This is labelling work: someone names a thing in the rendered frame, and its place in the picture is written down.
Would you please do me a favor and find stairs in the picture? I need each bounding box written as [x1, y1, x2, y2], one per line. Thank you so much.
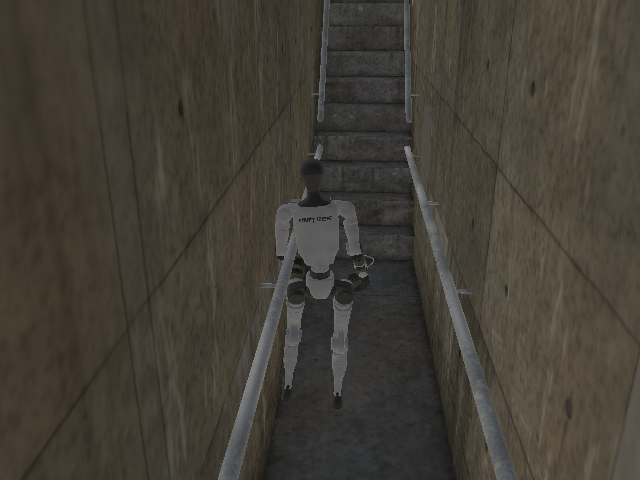
[314, 0, 415, 260]

